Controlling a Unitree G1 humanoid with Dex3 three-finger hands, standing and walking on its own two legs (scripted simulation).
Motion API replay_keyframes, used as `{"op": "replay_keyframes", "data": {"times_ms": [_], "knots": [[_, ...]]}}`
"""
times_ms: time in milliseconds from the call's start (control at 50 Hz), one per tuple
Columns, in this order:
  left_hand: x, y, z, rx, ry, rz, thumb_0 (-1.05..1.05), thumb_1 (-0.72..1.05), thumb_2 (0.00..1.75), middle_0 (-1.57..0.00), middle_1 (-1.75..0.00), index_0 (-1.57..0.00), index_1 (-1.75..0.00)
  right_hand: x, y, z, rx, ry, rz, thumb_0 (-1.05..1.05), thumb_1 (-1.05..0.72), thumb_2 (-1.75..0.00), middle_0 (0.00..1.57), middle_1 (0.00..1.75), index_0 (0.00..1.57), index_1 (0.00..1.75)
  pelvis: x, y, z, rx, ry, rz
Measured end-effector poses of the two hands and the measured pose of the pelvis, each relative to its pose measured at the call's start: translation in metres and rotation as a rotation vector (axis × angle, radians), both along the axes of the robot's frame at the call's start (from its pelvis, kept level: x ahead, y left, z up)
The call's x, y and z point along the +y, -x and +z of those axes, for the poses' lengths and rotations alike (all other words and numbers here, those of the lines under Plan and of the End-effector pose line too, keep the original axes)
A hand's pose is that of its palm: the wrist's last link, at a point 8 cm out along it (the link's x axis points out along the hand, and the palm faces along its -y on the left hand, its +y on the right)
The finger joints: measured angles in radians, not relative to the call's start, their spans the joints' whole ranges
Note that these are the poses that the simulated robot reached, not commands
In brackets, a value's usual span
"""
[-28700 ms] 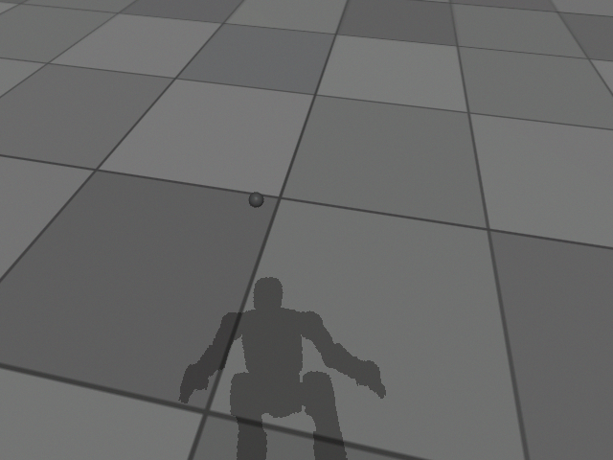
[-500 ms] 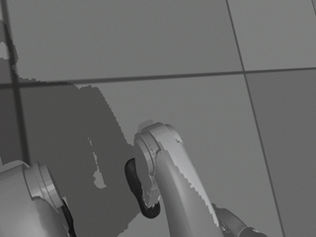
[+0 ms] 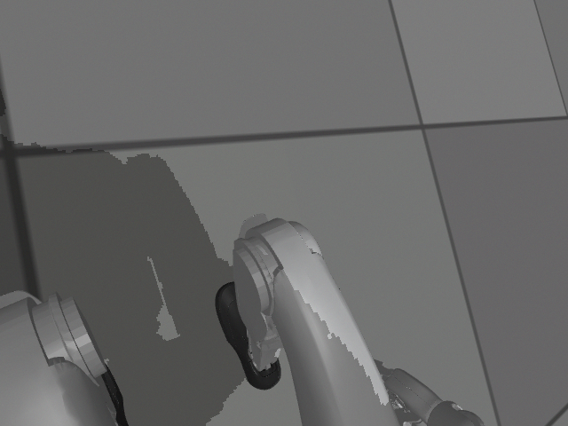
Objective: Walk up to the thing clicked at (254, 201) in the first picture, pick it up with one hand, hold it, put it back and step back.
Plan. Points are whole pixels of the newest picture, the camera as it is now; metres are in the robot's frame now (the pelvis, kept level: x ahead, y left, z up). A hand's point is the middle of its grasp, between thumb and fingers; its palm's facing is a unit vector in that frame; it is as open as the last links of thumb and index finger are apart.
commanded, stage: open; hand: left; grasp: from above
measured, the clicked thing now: out of the picture +0.44 +0.30 -0.26
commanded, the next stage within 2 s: withdraw in 0.84 s
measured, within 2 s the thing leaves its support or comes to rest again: neither
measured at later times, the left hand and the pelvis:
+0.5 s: hand out of the picture +0.43 +0.31 -0.24, palm faces -0.43 -0.16 -0.89, open 12.6 cm; pelvis +0.00 +0.00 +0.00, yaw -1 degrees
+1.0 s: hand out of the picture +0.43 +0.31 -0.24, palm faces -0.43 -0.16 -0.89, open 13.9 cm; pelvis +0.00 +0.00 +0.00, yaw -1 degrees
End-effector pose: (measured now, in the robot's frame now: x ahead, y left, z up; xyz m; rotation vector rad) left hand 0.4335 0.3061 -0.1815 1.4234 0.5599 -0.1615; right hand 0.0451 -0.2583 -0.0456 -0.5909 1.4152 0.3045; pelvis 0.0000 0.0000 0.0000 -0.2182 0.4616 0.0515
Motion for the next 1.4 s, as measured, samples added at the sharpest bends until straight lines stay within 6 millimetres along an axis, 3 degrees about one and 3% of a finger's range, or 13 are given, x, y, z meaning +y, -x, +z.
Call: {"op": "replay_keyframes", "data": {"times_ms": [200, 640, 1080, 1200, 1280, 1400], "knots": [[0.0, 0.0, -0.002, -0.008, -0.006, -0.003, -0.01, 0.08, 0.58, -0.64, -0.71, -0.63, -0.65, 0.002, 0.004, 0.002, -0.001, -0.002, 0.007, 0.01, -0.9, -0.9, 0.2, 0.3, 0.2, 0.29, 0.0, 0.002, 0.0, -0.009, 0.003, -0.003], [0.006, -0.001, -0.004, 0.006, 0.001, 0.03, 0.0, -0.41, 0.93, -0.16, -0.96, -0.16, -0.96, 0.004, 0.003, 0.002, 0.025, -0.013, 0.007, 0.01, -0.89, -0.9, 0.2, 0.3, 0.2, 0.29, 0.0, 0.0, 0.003, 0.003, 0.007, -0.005], [0.005, -0.006, -0.002, -0.036, 0.0, 0.015, 0.0, -0.48, 0.98, -0.07, -1.03, -0.08, -1.01, 0.006, 0.002, 0.008, 0.019, 0.001, 0.015, 0.01, -0.89, -0.9, 0.2, 0.3, 0.2, 0.29, 0.001, 0.001, 0.005, 0.004, 0.013, -0.003], [0.01, -0.021, 0.031, -0.151, -0.037, 0.014, 0.0, -0.49, 0.98, -0.08, -1.01, -0.09, -1.0, 0.003, -0.001, 0.004, 0.013, -0.023, -0.03, 0.01, -0.9, -0.9, 0.2, 0.3, 0.2, 0.29, -0.001, -0.004, 0.008, 0.037, 0.006, 0.002], [0.015, -0.022, 0.072, -0.194, -0.079, 0.023, 0.0, -0.5, 0.99, -0.08, -1.01, -0.09, -1.0, 0.001, -0.015, -0.004, -0.018, -0.063, -0.089, 0.01, -0.9, -0.9, 0.2, 0.3, 0.2, 0.29, -0.002, -0.008, 0.015, 0.086, -0.005, 0.009], [0.021, -0.008, 0.135, -0.123, -0.137, 0.064, 0.0, -0.5, 1.0, -0.08, -1.01, -0.08, -1.01, 0.001, -0.049, -0.012, -0.114, -0.125, -0.156, 0.01, -0.9, -0.9, 0.2, 0.3, 0.2, 0.29, -0.003, -0.006, 0.036, 0.118, -0.043, 0.03]]}}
